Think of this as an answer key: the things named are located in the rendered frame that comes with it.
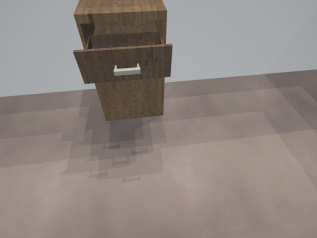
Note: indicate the handle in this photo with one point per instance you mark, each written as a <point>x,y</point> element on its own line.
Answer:
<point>126,71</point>

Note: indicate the cabinet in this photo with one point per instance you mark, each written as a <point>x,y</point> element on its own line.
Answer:
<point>128,99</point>

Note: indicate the drawer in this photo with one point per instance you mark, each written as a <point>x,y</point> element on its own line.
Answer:
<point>125,50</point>

